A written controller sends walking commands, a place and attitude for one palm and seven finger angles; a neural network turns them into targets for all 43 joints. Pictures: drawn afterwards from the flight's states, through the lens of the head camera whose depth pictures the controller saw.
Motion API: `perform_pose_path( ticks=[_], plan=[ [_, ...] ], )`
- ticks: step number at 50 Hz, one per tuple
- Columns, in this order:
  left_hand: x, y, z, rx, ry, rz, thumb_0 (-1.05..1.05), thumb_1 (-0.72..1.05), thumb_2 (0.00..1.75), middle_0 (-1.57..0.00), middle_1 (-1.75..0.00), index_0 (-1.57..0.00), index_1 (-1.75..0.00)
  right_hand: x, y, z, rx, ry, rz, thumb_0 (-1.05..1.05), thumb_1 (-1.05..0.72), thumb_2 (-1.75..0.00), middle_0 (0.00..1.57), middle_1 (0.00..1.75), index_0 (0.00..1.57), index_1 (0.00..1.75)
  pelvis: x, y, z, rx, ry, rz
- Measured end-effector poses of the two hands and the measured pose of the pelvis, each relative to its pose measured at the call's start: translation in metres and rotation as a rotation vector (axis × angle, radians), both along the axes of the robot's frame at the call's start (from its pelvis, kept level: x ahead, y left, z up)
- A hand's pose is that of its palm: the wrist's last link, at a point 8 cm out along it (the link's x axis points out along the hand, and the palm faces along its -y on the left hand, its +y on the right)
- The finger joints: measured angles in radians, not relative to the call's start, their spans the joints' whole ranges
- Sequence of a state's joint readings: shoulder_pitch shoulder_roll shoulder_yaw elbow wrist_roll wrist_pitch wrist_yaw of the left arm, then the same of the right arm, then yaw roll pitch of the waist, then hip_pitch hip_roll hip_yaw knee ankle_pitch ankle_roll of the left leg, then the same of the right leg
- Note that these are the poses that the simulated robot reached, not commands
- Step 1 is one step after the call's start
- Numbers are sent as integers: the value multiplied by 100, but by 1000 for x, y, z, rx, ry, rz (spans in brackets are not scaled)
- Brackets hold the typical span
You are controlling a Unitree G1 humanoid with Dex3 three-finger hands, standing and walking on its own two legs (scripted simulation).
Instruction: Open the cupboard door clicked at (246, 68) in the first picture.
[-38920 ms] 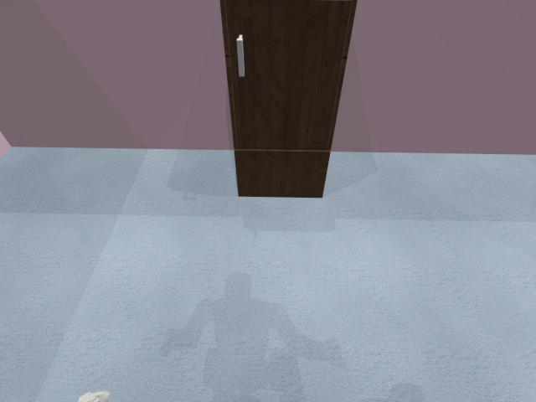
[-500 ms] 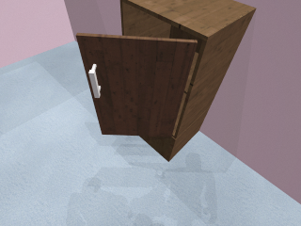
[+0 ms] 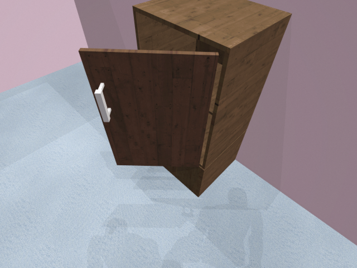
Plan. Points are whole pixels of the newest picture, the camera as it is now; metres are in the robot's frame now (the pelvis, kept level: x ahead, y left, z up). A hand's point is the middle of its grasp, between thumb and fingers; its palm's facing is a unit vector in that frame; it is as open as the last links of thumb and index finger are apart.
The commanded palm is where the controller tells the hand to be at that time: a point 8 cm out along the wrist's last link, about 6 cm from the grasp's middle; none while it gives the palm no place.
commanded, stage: look again from close up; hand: left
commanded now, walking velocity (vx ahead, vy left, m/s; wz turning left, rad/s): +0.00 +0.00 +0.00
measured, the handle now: (104, 102) +0.61 +0.28 -0.01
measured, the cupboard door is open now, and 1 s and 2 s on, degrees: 44 44 44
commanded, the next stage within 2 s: shuffle to correct the standing spot in 0.62 s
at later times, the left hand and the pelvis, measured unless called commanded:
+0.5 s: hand out of the picture +0.04 +0.20 -0.18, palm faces +0.00 -0.97 -0.25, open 7.4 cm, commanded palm none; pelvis +0.02 +0.01 -0.01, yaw -1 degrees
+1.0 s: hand out of the picture +0.03 +0.20 -0.19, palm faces +0.03 -0.98 -0.19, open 7.4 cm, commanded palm none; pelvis +0.04 +0.02 -0.02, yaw -1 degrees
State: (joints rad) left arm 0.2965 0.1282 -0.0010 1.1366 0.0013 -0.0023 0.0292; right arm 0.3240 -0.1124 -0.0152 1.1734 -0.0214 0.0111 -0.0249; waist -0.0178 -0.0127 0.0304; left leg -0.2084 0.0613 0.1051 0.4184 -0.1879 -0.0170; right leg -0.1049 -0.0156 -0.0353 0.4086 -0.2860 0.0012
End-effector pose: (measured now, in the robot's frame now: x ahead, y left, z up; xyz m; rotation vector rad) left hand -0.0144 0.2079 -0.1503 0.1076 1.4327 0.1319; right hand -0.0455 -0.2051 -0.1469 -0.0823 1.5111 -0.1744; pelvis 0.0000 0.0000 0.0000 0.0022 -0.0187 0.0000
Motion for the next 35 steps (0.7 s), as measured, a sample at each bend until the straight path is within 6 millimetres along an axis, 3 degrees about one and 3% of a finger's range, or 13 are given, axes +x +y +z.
perform_pose_path(
  ticks=[8, 18, 27, 35],
  plan=[
    [-2, -7, -2, -6, 7, -9, 1, 91, 89, -20, -30, -20, -30, 40, -9, -3, -26, -82, 37, 1, -92, -89, 20, 30, 20, 29, 5, 4, -4, -17, 17, -3],
    [27, 26, 1, 68, -63, -28, 1, 91, 89, -20, -30, -20, -30, 81, -11, -12, -33, -204, 70, 1, -93, -89, 20, 30, 20, 29, 15, 12, -12, 0, 8, -5],
    [56, 40, 7, 101, -122, -57, 1, 91, 89, -19, -30, -20, -30, 94, -13, -8, -32, -223, 81, 1, -93, -89, 20, 30, 20, 29, 19, 11, -10, 11, 7, -16],
    [61, 34, 5, 82, -119, -67, 1, 91, 89, -19, -30, -20, -30, 90, -16, -5, -38, -195, 79, 0, -92, -89, 20, 30, 20, 29, 20, 8, -8, 12, 11, -20]
  ],
)
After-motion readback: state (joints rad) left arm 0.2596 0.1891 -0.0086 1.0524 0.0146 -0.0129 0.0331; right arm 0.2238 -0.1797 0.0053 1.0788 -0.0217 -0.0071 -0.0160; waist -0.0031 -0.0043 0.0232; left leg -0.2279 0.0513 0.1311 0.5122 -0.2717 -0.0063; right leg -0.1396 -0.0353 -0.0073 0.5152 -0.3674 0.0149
